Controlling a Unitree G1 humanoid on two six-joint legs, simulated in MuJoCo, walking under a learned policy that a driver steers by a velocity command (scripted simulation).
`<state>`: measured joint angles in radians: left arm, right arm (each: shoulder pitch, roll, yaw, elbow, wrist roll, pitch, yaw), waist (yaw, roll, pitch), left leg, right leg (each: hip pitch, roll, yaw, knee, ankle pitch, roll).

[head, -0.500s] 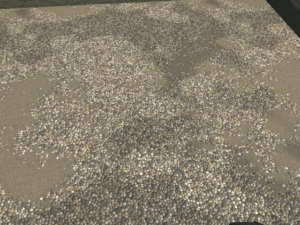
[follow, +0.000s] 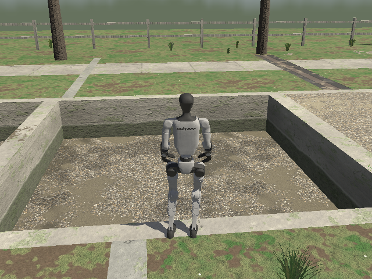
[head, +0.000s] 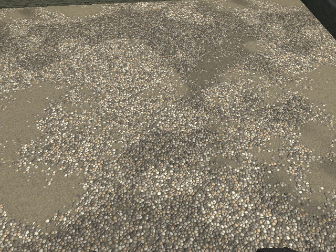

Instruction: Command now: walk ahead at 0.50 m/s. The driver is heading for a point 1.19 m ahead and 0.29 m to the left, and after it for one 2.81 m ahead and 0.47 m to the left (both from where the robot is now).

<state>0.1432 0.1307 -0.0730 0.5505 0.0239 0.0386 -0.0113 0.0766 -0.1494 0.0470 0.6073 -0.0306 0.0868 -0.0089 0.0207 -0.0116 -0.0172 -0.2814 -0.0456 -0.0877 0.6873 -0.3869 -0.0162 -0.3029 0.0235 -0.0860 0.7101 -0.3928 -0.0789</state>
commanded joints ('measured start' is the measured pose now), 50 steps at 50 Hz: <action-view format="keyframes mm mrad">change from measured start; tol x32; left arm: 1 -54 63 18 -85 -12 -16 14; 50 25 81 32 15 -9 -23 -14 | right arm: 1 -74 -50 -14 -81 2 -24 -3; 50 -9 -80 -29 4 10 -1 -3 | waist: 1 -11 -18 -71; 50 -4 -4 -83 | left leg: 1 52 6 -14 -70 82 20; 50 96 90 -72 -311 273 5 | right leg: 1 -14 -109 154 -209 107 -3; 50 210 -136 149 -364 532 -20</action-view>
